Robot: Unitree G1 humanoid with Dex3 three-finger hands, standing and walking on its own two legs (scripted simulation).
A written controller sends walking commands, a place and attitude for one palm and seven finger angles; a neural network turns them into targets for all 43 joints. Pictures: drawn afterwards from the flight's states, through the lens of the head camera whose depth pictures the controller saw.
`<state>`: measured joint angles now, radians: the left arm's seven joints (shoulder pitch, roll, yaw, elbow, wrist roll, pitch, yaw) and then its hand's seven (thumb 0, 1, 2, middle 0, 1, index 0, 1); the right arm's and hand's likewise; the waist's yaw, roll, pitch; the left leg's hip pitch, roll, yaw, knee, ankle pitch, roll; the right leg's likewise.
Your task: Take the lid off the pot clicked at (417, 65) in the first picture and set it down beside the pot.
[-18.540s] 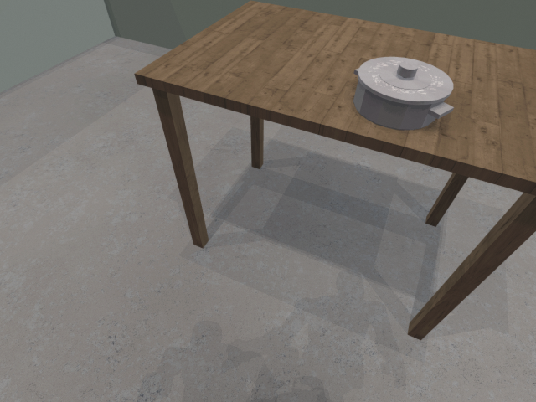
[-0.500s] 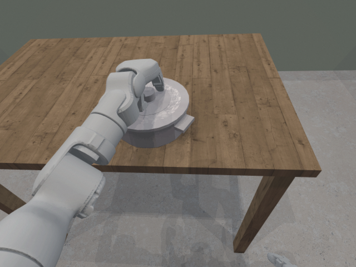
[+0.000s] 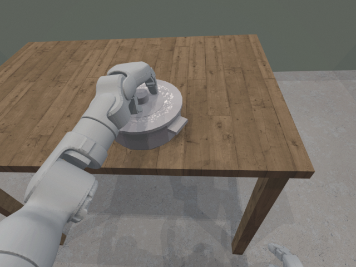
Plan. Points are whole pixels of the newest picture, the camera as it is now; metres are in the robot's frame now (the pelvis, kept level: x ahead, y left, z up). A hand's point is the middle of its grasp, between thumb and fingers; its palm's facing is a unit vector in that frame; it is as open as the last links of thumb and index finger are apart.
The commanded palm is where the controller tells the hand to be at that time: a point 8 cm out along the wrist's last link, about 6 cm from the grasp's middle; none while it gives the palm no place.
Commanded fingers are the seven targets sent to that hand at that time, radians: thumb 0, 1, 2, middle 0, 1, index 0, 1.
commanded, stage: close the fingers and squeeze the knob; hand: left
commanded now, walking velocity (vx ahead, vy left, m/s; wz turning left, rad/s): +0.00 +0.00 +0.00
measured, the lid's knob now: (140, 96) +0.48 +0.09 +0.15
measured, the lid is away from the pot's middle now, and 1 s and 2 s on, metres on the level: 0.00 0.00 0.01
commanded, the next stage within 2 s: lift the lid straight up in 1.34 s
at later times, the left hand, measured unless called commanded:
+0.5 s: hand (135, 98) +0.45 +0.10 +0.17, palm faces -0.28 -0.07 -0.96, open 6.9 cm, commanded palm +0.43 +0.10 +0.23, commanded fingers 0.00 0.40 0.80 -0.80 -0.97 -0.80 -0.97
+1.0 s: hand (135, 99) +0.44 +0.10 +0.17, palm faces -0.29 -0.06 -0.95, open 6.8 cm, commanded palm +0.43 +0.10 +0.23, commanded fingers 0.00 0.60 0.80 -0.82 -0.95 -0.82 -0.95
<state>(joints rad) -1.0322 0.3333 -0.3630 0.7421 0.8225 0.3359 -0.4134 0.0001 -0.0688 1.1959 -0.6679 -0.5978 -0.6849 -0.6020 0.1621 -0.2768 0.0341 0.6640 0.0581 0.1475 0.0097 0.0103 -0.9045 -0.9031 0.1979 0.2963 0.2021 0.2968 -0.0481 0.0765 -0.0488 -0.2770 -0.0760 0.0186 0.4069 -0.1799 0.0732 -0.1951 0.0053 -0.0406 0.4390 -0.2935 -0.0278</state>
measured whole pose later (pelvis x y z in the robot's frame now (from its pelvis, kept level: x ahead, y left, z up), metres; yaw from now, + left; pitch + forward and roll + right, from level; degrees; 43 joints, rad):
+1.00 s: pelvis +0.00 +0.01 +0.00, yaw +0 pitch +3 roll +0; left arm -1.05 0.31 -0.40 0.74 0.82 0.36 -0.42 0.00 0.36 0.70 -0.71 -0.89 -0.71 -0.89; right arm 0.17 -0.27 0.04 0.67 0.06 0.16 0.02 0.01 -0.90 -0.90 0.20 0.30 0.20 0.30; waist -0.05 0.07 -0.05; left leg -0.28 -0.09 0.02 0.41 -0.18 0.08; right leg -0.20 -0.01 -0.04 0.44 -0.29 -0.02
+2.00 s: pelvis +0.00 +0.00 +0.00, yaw +1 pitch +3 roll +1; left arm -1.13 0.34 -0.41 0.74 0.81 0.34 -0.45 0.01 0.36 0.69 -0.73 -0.86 -0.72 -0.90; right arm 0.15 -0.26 0.03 0.69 0.05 0.10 0.02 0.01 -0.90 -0.90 0.20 0.30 0.20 0.30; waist -0.04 0.08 -0.04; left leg -0.26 -0.09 0.01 0.38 -0.16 0.07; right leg -0.18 0.00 -0.05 0.43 -0.29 -0.03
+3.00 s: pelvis +0.00 +0.02 +0.00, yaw +1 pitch +3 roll +0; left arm -1.31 0.38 -0.40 0.72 0.82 0.37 -0.53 0.01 0.35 0.70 -0.74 -0.86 -0.72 -0.91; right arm 0.16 -0.27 0.04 0.68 0.06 0.07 0.02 0.01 -0.90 -0.90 0.20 0.30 0.20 0.30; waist -0.03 0.08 -0.05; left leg -0.27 -0.10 0.01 0.36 -0.15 0.09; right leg -0.19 -0.01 -0.04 0.41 -0.27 -0.01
